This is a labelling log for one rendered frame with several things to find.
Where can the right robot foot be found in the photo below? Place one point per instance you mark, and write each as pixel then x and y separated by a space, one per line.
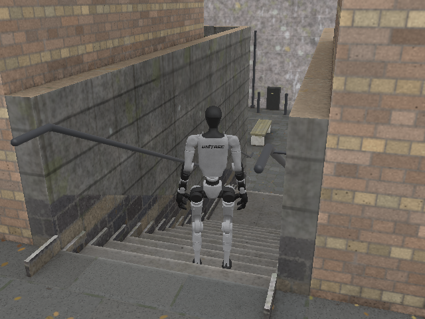
pixel 227 267

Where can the left robot forearm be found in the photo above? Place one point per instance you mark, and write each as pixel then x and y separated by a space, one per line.
pixel 183 180

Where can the right robot hand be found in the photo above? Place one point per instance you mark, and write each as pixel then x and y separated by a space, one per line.
pixel 243 201

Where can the right robot upper arm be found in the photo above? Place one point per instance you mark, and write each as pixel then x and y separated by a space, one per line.
pixel 236 152

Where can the left robot upper arm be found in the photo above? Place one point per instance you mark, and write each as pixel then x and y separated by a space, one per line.
pixel 189 151

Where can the right robot shin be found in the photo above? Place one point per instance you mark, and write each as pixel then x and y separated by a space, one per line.
pixel 227 244

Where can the right robot forearm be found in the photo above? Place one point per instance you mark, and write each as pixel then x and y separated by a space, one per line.
pixel 240 180

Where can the left robot hand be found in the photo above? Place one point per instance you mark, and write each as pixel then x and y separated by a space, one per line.
pixel 180 200

